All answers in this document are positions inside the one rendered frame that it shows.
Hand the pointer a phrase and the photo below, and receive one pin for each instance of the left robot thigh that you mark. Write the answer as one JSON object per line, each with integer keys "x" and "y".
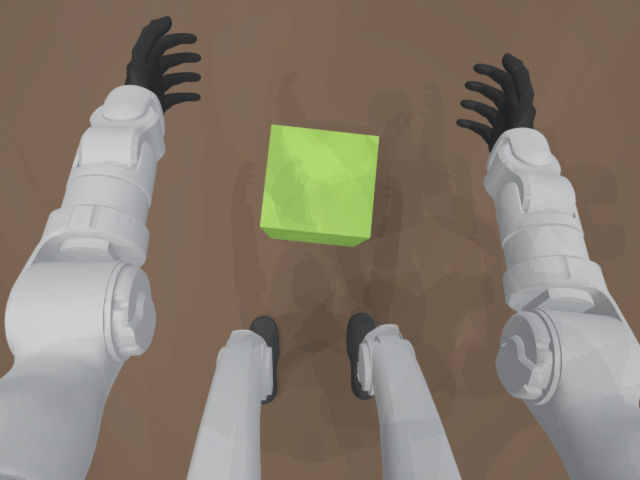
{"x": 228, "y": 441}

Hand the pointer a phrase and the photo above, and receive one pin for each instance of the left robot hand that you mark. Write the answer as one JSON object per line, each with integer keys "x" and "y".
{"x": 147, "y": 66}

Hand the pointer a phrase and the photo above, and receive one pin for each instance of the left robot forearm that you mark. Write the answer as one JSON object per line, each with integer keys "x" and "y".
{"x": 109, "y": 190}

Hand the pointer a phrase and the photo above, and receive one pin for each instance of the carton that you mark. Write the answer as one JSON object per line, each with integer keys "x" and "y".
{"x": 319, "y": 186}

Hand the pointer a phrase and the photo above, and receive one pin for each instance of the right robot upper arm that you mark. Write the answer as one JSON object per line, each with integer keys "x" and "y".
{"x": 579, "y": 375}

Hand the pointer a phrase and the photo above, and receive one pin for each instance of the right robot hand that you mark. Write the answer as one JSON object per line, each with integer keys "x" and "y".
{"x": 515, "y": 105}

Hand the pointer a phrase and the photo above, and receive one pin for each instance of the right robot forearm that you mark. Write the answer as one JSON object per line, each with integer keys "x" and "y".
{"x": 541, "y": 234}

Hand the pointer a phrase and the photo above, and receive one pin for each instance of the left robot upper arm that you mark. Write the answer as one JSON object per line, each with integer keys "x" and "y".
{"x": 71, "y": 327}

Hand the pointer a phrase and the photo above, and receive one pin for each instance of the robot left foot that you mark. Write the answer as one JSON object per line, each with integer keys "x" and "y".
{"x": 266, "y": 328}

